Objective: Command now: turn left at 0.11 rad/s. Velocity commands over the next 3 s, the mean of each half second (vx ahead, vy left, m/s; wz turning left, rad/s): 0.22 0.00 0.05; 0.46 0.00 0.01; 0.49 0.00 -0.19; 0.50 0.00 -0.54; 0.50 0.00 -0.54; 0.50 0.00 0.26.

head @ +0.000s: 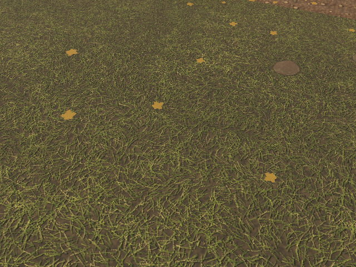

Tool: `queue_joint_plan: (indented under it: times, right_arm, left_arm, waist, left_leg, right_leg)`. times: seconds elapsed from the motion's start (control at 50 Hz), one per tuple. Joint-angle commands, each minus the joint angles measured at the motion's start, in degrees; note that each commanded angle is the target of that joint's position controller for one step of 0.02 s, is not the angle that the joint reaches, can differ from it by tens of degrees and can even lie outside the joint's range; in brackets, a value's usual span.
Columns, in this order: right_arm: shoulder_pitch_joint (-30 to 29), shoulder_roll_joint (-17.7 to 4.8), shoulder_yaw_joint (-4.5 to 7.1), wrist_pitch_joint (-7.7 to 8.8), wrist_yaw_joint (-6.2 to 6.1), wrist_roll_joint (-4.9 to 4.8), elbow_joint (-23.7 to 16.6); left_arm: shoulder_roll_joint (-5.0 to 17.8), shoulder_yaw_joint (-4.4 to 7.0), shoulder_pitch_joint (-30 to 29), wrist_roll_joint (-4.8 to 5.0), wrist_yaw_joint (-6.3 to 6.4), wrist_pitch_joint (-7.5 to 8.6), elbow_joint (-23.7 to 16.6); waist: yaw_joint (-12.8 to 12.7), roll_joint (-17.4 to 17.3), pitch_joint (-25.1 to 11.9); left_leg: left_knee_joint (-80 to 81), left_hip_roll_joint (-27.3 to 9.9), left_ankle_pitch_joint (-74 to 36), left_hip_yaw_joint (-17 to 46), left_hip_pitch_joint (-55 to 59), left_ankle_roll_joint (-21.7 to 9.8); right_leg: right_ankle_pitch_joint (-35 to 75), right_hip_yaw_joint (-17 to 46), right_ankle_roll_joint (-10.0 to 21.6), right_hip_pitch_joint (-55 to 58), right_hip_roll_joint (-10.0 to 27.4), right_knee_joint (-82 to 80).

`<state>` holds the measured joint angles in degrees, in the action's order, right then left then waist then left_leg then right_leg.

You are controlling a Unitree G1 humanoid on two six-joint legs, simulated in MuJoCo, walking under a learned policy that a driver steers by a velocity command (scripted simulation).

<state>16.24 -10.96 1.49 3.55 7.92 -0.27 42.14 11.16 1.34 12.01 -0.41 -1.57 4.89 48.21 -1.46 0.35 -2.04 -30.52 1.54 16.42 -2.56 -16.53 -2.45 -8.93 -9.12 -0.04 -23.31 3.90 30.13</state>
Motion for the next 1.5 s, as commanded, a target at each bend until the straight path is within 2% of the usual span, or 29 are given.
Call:
queue_joint_plan:
  times: [0.02, 0.1, 0.16, 0.22, 0.32, 0.44, 0.46, 0.48, 0.5, 0.52, 0.54, 0.6, 0.68, 0.88, 0.9, 0.92, 0.94, 0.98, 1.0, 1.02, 1.08, 1.12, 1.16, 1.18, 1.2, 1.22, 1.3, 1.44, 1.5]
  right_arm:
    - [-3.02, -7.03, 2.21, 1.96, 0.09, -0.26, -3.46]
    - [0.86, -5.94, 2.37, 1.57, -0.49, -0.06, -0.62]
    - [10.05, -11.73, 5.48, 1.57, -4.45, 2.1, 2.33]
    - [10.95, -5.64, 3.53, 3.18, -8.48, 3.25, 3.92]
    - [1.96, -4.15, 2.26, 3.03, -7.79, 3.38, 3.61]
    - [5.28, -10.26, 3.41, 1.63, -6.3, 4.65, 7.75]
    - [5.14, -7.12, 2.65, 1.92, -6.04, 6.36, 8.21]
    - [9.26, 1.29, 0.44, 3.12, -4.69, 7.07, 6.08]
    - [-1.62, -1.33, 1.21, 3.94, -3.25, 5.05, 4.96]
    - [-8.5, -2.54, 1.76, 5.03, -3.95, 3.58, 3.68]
    - [-6.24, -5.8, 2.76, 5.01, -5.12, 3.76, 6.01]
    - [-4.05, -0.15, 1.7, 3.13, -6.16, 6.78, 7.17]
    - [-11.65, -0.13, 0.84, 1.54, -4.05, 4.28, 5.4]
    - [-25.58, -4.63, 2.03, 0.09, -5.06, 3.93, -0.34]
    - [-18.76, -5.06, 2.26, 0.42, -5.37, 3.48, 0.92]
    - [-16.07, -7.96, 3.48, 0.84, -5.58, 2.47, 1.92]
    - [-7.43, -9.05, 3.99, 1.61, -5.77, 2.01, 4.51]
    - [18.4, -9.43, 3.17, 2.28, -5.99, 3.69, 10.55]
    - [19.77, -8.8, 4.19, 3.51, -6.23, 5.84, 13.34]
    - [10.57, -8.61, 4.21, 3.94, -6.24, 4.75, 12.06]
    - [-0.63, 1.9, 0.55, 3.14, -6.49, 3.92, 10.78]
    - [1.81, -0.72, 1.09, 3.44, -6.72, 2.97, 12.08]
    - [3.92, -0.67, 0.34, 4.5, -7.51, 4.9, 12.1]
    - [6.32, -11.55, 3.62, 4.64, -7.97, -0.47, 15.22]
    - [5.51, 2.91, -0.97, 5.9, -8.84, 5.6, 12.89]
    - [8.6, 1.58, -1.16, 5.49, -8.27, 5.63, 13.94]
    - [15.6, 0.68, -3.57, 5.0, -7.57, 5.77, 16.63]
    - [25.98, -3.22, -3.6, 2.68, -9.05, 3.45, 21.04]
    - [20.81, -8.35, -1.88, 1.29, -6.14, 5.32, 19.41]
  left_arm:
    - [7.48, 2.6, -2.34, -0.51, -0.7, 0.56, -2.03]
    - [4.95, 2.04, -1.94, -0.16, -1.27, 0.51, -0.07]
    - [8.31, 3.79, -5.42, -1.68, 0.46, 0.26, -0.58]
    - [4.36, 2.6, -8.46, -2.44, 1.71, 0.91, -2.09]
    - [2.45, 2.19, -4.36, -3.36, -0.52, 0.07, -0.25]
    - [7.06, 2.97, -1.6, -2.26, -0.96, 2.87, -0.18]
    - [9.1, 3.72, 6.52, -2.99, -0.13, 3.89, 1.7]
    - [13.58, 3.95, 23.19, -3.24, 0.87, 3.73, 4.46]
    - [13.09, 3.97, 33.16, -5.37, 0.68, 3.79, 7.86]
    - [13.0, 4.25, 26.9, -4.47, 0.34, 4.24, 7.68]
    - [9.04, 2.94, 16.72, -3.03, -0.04, 3.63, 5.95]
    - [-0.83, -0.91, 8.34, -2.16, 0.62, 2.44, 4.31]
    - [2.27, -0.73, 9.29, -4.46, 0.53, 3.37, 4.91]
    - [5.6, -0.16, 20.04, -4.35, -3.06, 1.94, 12.87]
    - [6.86, 0.1, 16.83, -6.21, -2.68, 2.13, 12.08]
    - [8.91, 1.13, 15.3, -3.85, -2.39, 2.05, 11.4]
    - [8.92, 1.05, 17.99, -4.84, -2.64, 2.2, 12.11]
    - [-0.69, -2.04, 26.36, -6.13, -4.11, 2.92, 12.31]
    - [4.21, 0.0, 9.97, -3.1, -4.05, 3.27, 7.43]
    - [4.65, 0.12, 4.78, -2.25, -3.02, 3.07, 5.58]
    - [-0.46, -1.47, 5.63, -5.31, -0.93, 1.3, 5.57]
    - [0.41, -1.08, 5.51, -5.49, -1.27, -0.37, 4.87]
    - [-1.15, -2.19, 6.04, -7.26, -2.2, -0.5, 4.18]
    - [6.64, 2.09, -1.06, 0.34, -0.24, -2.15, 0.04]
    - [0.51, -2.75, -0.64, -7.29, -1.44, -0.34, 1.38]
    - [-2.01, -2.05, 1.62, -7.58, -1.64, -0.12, 2.57]
    - [4.45, -0.8, -5.22, -6.63, -2.54, -1.64, -1.83]
    - [3.63, -1.42, -18.5, -5.65, -2.54, -1.07, -4.45]
    - [11.02, 1.99, 4.42, -3.45, -0.73, 0.55, 4.41]
  waist:
    - [-0.92, -2.43, 3.03]
    - [0.04, -3.17, 2.76]
    - [5.65, -8.88, 6.2]
    - [7.28, -9.19, 6.68]
    - [2.17, -5.52, 6.42]
    - [-0.05, -3.69, 5.36]
    - [-3.79, 1.03, 1.91]
    - [-6.24, 18.15, -13.88]
    - [-13.34, 11.61, -3.59]
    - [-11.25, 6.35, 8.6]
    - [-5.77, 2.19, 7.73]
    - [1.37, 2.38, 7.68]
    - [1.18, 1.28, 5.01]
    - [-0.13, 4.01, 5.75]
    - [3.86, 5.97, 4.35]
    - [5.37, 2.38, 1.6]
    - [6.68, 1.9, -2.73]
    - [10.48, -14.41, -23.96]
    - [14.37, -5.66, -5.17]
    - [10.23, -1.98, 2.77]
    - [1.91, -0.08, 3.93]
    - [1.53, -1.37, 2.77]
    - [2.1, -0.73, 1.88]
    - [-0.46, -5.58, 7.33]
    - [4.59, 4.85, -1.1]
    - [3.67, -0.58, 0.86]
    - [4.27, -1.35, 7.52]
    - [10.66, -0.19, 13.7]
    - [0.55, 5.31, 5.45]
  left_leg:
    - [13.07, -9.91, 15.94, 15.35, -7.96, -4.22]
    - [11.93, -8.04, 16.61, 12.55, -5.95, -3.44]
    - [18.07, -16.45, 29.46, 24.33, 7.42, -12.78]
    - [22.9, -24.4, 20.79, 32.71, 20.77, -16.06]
    - [24.61, -13.89, 5.13, 10.99, 9.08, -9.84]
    - [10.91, -13.01, 4.48, 7.14, 0.98, -10.16]
    - [-2.84, -8.39, 2.01, 3.33, -4.4, -7.72]
    - [-26.14, 3.47, 17.03, -1.51, -20.96, -1.88]
    - [-37.47, 5.04, 22.33, 9.66, -38.63, -3.93]
    - [-40.01, 1.29, 14.13, 13.74, -45.05, -6.33]
    - [-40.61, -3.2, 7.9, 9.97, -37.01, -6.86]
    - [-33.37, -7.59, -0.5, 8.56, -24.32, -7.83]
    - [-17.38, -6.11, -18.29, 3.14, -20.31, -4.39]
    - [-4.98, -1.4, -11.05, -0.8, -16.32, -3.45]
    - [-11.69, -1.55, -12.42, 0.97, -10.08, -4.39]
    - [-2.99, 1.96, -9.54, -3.99, -3.12, -5.18]
    - [-6.15, 1.38, -16.49, -1.65, 14.18, -7.72]
    - [3.14, -20.74, -20.11, 36.65, 53.31, -28.33]
    - [9.71, -19.02, -7.58, 38.44, 40.25, -21.69]
    - [11.14, -19.39, -7.81, 32.23, 25.72, -18.87]
    - [14.85, -15.44, -10.78, 20.78, 2.08, -16.85]
    - [16.08, -11.41, -6.43, 14.28, -2.73, -15.44]
    - [11.51, -7.59, -7.69, 9.66, -6.51, -13.59]
    - [15.06, -14.47, -19.13, 18.21, -2.44, -13.64]
    - [5.29, -8.74, -6.09, 9.31, -0.77, -11.1]
    - [3.53, -5.14, -5.1, 4.29, -7.03, -10.58]
    - [-0.4, -10.51, 4.77, 10.28, -8.96, -11.64]
    - [-10.18, -12.64, -5.79, 10.03, 9.31, -7.64]
    - [-31.46, -7.4, -26.38, 1.19, 4.6, -3.79]
  right_leg:
    - [-2.09, 4.72, -1.27, 4.72, 1.84, -1.67]
    - [-3.68, 5.16, 1.18, 6.05, 1.79, -2.95]
    - [-16.54, 2.25, 2.27, -11.49, -2.44, 5.39]
    - [-15.9, 12.22, 5.45, -27.47, -0.75, 19.19]
    - [-3.12, 7.01, 6.55, -9.33, -0.74, 14.18]
    - [1.01, 3.14, 6.6, 15.98, -5.13, 1.55]
    - [1.1, 7.91, 8.66, 25.7, -2.38, 0.92]
    - [-2.51, 35.15, 23.34, 51.77, 12.52, -6.62]
    - [-18.14, 52.97, 21.94, 52.12, 16.81, -16.31]
    - [-23.29, 48.32, 18.21, 41.29, 17.61, -17.87]
    - [-22.49, 40.69, 16.97, 31.33, 15.65, -18.37]
    - [-10.63, 29.3, 15.95, 15.99, 12.4, -23.4]
    - [13.13, 15.19, 15.15, 13.31, 6.5, -23.09]
    - [34.85, 13.29, 13.36, 26.11, 9.8, -15.41]
    - [45.82, 11.79, 11.42, 24.21, 10.66, -10.61]
    - [51.26, 9.31, 10.74, 23.29, 7.68, -4.83]
    - [50.65, 8.97, 8.41, 14.11, 4.89, 6.38]
    - [-27.6, 11.14, 1.7, -16.76, -11.11, 49.46]
    - [-23.51, 18.06, 4.16, -29.55, -8.13, 55.1]
    - [-16.63, 17.67, 5.28, -28.2, -3.26, 52.77]
    - [-5.2, 17.88, 5.78, -14.86, 2.94, 41.36]
    - [-7.59, 13.86, 4.17, -13.29, 2.35, 33.98]
    - [11.64, 13.2, 3.97, -13.46, 2.88, 29.6]
    - [11.76, 13.61, 2.23, -19.01, 2.87, 26.14]
    - [29.1, 17.49, 2.44, -18.71, 6.11, 14.3]
    - [39.11, 12.97, 3.67, -9.84, 3.65, 9.64]
    - [38.21, 12.26, 4.16, -10.65, 3.54, 11.58]
    - [25.6, 8.35, 4.03, -9.98, 4.28, -9.31]
    - [31.0, 1.25, 5.76, 21.38, -1.13, -14.22]
